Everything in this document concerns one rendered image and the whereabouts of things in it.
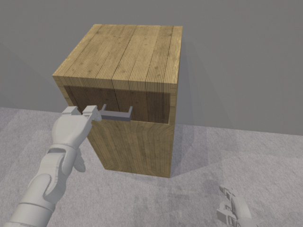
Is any drawer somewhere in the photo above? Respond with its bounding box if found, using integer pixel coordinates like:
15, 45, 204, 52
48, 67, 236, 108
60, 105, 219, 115
64, 85, 170, 124

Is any robot left forearm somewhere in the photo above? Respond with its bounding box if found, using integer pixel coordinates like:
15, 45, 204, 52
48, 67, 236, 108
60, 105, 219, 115
2, 144, 77, 227

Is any handle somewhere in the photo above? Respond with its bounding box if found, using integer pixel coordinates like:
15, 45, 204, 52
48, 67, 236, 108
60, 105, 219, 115
99, 104, 133, 122

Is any left robot hand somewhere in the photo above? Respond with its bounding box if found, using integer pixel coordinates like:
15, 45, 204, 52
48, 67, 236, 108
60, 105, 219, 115
51, 105, 102, 172

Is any cabinet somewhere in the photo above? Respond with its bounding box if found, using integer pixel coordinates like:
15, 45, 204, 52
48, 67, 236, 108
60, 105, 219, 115
52, 24, 183, 178

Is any robot right forearm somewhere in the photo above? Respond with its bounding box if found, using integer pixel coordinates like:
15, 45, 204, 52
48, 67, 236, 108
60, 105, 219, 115
236, 217, 259, 227

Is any right robot hand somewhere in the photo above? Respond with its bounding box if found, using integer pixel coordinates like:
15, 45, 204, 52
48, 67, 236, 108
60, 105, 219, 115
217, 184, 253, 227

